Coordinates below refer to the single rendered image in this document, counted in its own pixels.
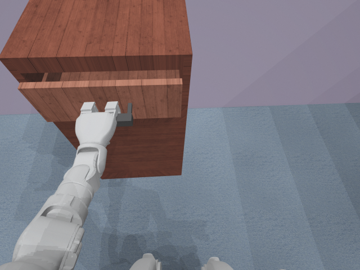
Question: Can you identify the robot left hand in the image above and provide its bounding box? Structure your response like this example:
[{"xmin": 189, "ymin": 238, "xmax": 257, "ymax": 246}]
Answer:
[{"xmin": 75, "ymin": 101, "xmax": 121, "ymax": 148}]

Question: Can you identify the robot left forearm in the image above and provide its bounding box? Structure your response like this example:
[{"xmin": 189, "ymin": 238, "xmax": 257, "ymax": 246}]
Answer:
[{"xmin": 12, "ymin": 143, "xmax": 107, "ymax": 262}]

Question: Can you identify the cabinet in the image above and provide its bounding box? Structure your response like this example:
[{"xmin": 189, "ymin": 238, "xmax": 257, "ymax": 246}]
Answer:
[{"xmin": 0, "ymin": 0, "xmax": 192, "ymax": 179}]

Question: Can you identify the drawer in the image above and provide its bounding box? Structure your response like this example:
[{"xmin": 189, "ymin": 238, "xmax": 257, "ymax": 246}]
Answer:
[{"xmin": 18, "ymin": 70, "xmax": 183, "ymax": 122}]

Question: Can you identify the handle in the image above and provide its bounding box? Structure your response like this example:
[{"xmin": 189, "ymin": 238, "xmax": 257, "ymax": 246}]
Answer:
[{"xmin": 116, "ymin": 103, "xmax": 133, "ymax": 127}]

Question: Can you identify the left robot thigh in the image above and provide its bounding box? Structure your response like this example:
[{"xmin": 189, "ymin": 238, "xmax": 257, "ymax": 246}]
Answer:
[{"xmin": 130, "ymin": 258, "xmax": 162, "ymax": 270}]

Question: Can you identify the left robot upper arm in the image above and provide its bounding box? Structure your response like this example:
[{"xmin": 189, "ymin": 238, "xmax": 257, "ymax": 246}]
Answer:
[{"xmin": 0, "ymin": 216, "xmax": 85, "ymax": 270}]

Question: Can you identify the right robot shin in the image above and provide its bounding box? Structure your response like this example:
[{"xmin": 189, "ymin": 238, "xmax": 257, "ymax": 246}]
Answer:
[{"xmin": 208, "ymin": 257, "xmax": 219, "ymax": 263}]

